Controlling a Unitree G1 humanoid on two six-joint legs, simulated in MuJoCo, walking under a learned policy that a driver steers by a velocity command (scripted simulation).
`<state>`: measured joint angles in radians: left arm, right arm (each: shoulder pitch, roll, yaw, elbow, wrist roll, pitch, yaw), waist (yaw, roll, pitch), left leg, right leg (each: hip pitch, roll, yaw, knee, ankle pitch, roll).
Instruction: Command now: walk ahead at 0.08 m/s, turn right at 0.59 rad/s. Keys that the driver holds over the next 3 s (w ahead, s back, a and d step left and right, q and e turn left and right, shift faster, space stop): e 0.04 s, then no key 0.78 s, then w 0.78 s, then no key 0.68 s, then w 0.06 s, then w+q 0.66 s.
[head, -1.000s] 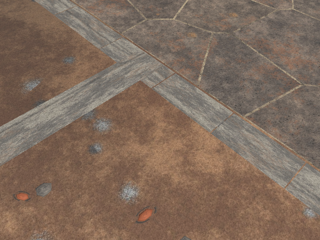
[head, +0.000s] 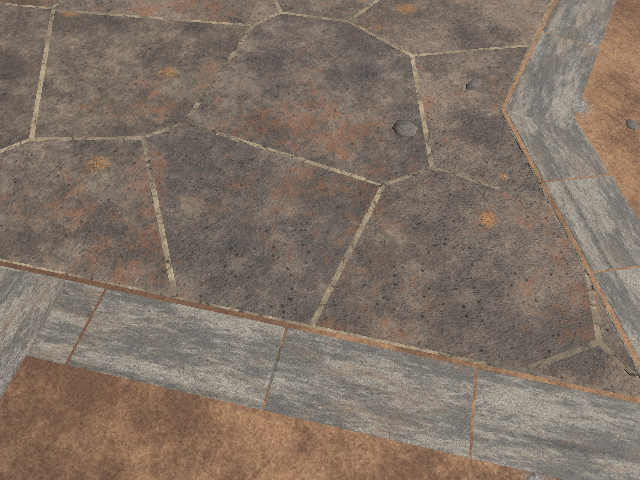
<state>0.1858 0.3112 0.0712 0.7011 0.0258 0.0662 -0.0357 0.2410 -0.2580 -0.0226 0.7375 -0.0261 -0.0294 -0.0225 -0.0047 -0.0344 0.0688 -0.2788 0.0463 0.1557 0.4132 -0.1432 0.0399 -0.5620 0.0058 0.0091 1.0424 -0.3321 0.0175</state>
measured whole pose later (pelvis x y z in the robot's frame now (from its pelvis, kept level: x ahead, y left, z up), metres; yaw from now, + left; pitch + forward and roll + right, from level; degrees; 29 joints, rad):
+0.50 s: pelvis +0.02 -0.03 +0.00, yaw -8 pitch +0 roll +0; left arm 0.17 0.21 0.00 0.73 0.02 0.01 0.01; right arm 0.27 -0.25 -0.03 0.81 -0.01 0.06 -0.01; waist -0.02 0.02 0.03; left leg -0.22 0.01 0.02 0.53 -0.31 0.00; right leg -0.25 0.06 0.00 0.47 -0.21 -0.05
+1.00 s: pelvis +0.03 -0.02 +0.00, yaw -7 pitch -1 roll +0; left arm 0.30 0.23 0.03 1.00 0.03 0.00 0.00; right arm 0.32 -0.23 -0.04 0.99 -0.02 0.01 -0.01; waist 0.00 0.01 -0.01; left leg -0.12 -0.02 0.02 0.39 -0.27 0.05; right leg -0.27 0.02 -0.02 0.63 -0.38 -0.06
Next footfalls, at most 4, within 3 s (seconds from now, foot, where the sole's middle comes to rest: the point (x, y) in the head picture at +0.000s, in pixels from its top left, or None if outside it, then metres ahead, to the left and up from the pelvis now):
0.16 right None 0.06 -0.12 -0.78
0.52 left None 0.06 0.09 -0.78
1.56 left None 0.45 0.01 -0.78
2.04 right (408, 414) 0.59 -0.19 -0.78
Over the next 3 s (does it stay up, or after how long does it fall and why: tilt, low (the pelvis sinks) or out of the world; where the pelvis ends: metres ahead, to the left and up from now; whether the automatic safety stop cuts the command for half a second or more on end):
stays up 0.71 -0.09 -0.02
